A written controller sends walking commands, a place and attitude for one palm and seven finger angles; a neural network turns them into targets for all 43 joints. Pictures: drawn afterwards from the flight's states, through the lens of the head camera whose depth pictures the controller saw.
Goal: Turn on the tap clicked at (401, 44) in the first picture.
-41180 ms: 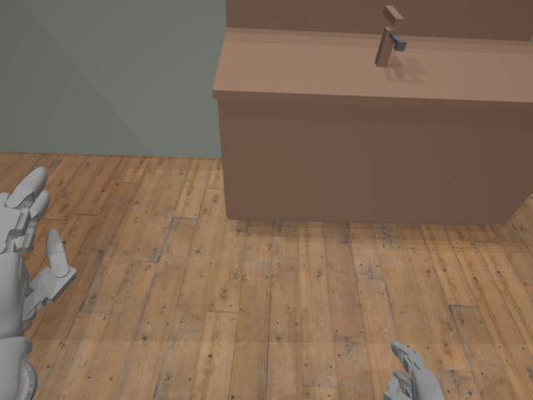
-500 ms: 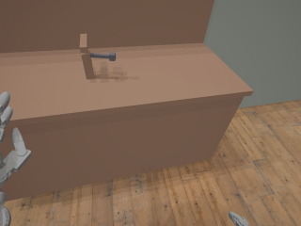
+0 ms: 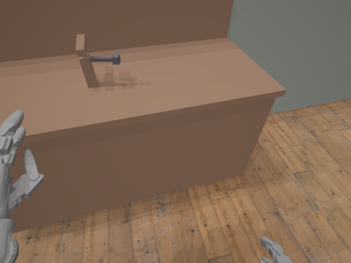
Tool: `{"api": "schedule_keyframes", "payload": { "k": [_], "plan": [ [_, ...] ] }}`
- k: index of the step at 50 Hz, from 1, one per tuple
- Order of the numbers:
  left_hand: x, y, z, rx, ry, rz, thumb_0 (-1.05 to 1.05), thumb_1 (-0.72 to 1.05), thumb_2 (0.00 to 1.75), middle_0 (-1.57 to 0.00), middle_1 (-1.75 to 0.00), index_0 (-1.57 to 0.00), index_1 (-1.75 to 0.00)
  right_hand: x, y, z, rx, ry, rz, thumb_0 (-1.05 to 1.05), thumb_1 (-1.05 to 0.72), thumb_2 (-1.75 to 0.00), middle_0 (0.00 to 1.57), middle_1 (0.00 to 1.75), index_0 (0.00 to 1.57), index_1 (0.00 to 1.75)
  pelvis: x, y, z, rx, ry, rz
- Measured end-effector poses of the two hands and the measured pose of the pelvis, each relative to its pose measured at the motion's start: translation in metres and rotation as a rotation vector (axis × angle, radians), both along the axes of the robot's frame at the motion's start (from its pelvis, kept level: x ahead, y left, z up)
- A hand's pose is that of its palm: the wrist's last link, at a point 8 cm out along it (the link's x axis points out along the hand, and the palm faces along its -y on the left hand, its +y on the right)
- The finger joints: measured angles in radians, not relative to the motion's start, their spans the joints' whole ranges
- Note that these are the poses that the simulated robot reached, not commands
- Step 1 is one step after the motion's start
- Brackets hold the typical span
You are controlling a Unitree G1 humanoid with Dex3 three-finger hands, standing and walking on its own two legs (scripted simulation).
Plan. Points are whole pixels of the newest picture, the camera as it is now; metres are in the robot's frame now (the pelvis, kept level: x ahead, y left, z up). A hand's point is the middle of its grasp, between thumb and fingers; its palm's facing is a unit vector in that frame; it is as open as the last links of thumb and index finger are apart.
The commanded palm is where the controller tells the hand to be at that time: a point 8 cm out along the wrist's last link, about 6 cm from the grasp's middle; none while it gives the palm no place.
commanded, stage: stand and check the lever's angle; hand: left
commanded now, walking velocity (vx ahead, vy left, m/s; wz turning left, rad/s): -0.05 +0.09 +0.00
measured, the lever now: (116, 59) +0.77 +0.25 +0.10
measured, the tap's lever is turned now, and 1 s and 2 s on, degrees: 74 74 74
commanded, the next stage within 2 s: stand and wait in 0.22 s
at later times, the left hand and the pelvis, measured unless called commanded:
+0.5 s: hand (53, 153) +0.27 +0.24 +0.17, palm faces +0.34 -0.88 -0.34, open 7.5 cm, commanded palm +0.21 +0.29 +0.19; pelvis +0.05 +0.02 +0.01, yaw -1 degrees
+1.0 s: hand (37, 156) +0.26 +0.27 +0.17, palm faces +0.36 -0.87 -0.35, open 7.5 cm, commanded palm +0.21 +0.31 +0.19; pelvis +0.04 +0.03 +0.02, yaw -2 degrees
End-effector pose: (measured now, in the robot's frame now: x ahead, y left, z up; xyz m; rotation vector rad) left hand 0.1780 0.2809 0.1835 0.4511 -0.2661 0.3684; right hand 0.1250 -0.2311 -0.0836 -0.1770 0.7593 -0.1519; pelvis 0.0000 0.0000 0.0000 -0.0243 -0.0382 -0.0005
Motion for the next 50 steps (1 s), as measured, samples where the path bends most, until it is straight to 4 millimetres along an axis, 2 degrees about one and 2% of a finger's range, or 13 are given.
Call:
{"api": "schedule_keyframes", "payload": {
  "k": [4,9,16,21,25,30,36,43,50],
  "plan": [
    [0.002,-0.008,-0.009,-0.064,0.044,-0.024,0.02,0.89,0.90,-0.21,-0.30,-0.21,-0.30,0.006,-0.006,0.004,-0.019,0.055,0.005,0.01,-0.90,-0.90,0.20,0.30,0.21,0.30,0.007,0.001,0.007,0.007,0.003,0.006],
    [0.008,-0.003,-0.001,-0.024,0.009,-0.050,0.02,0.88,0.90,-0.21,-0.30,-0.21,-0.30,0.028,-0.008,0.015,-0.081,0.003,0.002,0.01,-0.90,-0.90,0.20,0.30,0.21,0.30,0.017,0.008,0.004,0.001,0.006,0.003],
    [0.034,0.015,0.010,0.009,-0.006,0.014,0.02,0.88,0.90,-0.21,-0.30,-0.21,-0.30,0.069,0.008,0.024,-0.038,-0.057,0.018,0.01,-0.90,-0.90,0.20,0.30,0.20,0.30,0.036,0.011,0.011,0.012,0.020,-0.008],
    [0.050,0.010,0.000,-0.045,0.028,-0.011,0.02,0.89,0.90,-0.21,-0.30,-0.20,-0.30,0.092,0.020,0.031,-0.013,-0.091,0.038,0.01,-0.90,-0.90,0.20,0.30,0.21,0.30,0.045,0.014,0.012,0.011,0.023,-0.016],
    [0.054,0.004,-0.003,-0.058,0.049,-0.053,0.02,0.89,0.90,-0.21,-0.30,-0.21,-0.30,0.101,0.025,0.036,-0.014,-0.105,0.041,0.01,-0.90,-0.90,0.20,0.30,0.21,0.30,0.049,0.017,0.013,0.011,0.024,-0.020],
    [0.053,0.012,0.004,-0.026,0.041,-0.052,0.02,0.88,0.90,-0.21,-0.30,-0.21,-0.30,0.103,0.027,0.038,-0.024,-0.093,0.039,0.01,-0.90,-0.90,0.20,0.30,0.21,0.30,0.050,0.020,0.015,0.010,0.026,-0.022],
    [0.048,0.024,0.005,-0.029,0.038,-0.009,0.02,0.89,0.90,-0.21,-0.30,-0.21,-0.30,0.094,0.027,0.035,-0.032,-0.060,0.033,0.01,-0.90,-0.90,0.20,0.30,0.21,0.30,0.048,0.025,0.016,0.007,0.028,-0.023],
    [0.046,0.025,-0.005,-0.077,0.065,-0.008,0.02,0.89,0.90,-0.21,-0.30,-0.21,-0.30,0.079,0.028,0.031,-0.043,-0.030,0.022,0.01,-0.90,-0.90,0.20,0.30,0.21,0.30,0.043,0.030,0.017,0.005,0.027,-0.025],
    [0.044,0.028,0.000,-0.052,0.047,-0.029,0.02,0.89,0.90,-0.21,-0.30,-0.21,-0.30,0.068,0.031,0.030,-0.047,-0.019,0.012,0.01,-0.90,-0.90,0.20,0.30,0.21,0.30,0.038,0.033,0.017,0.004,0.027,-0.026]
  ]
}}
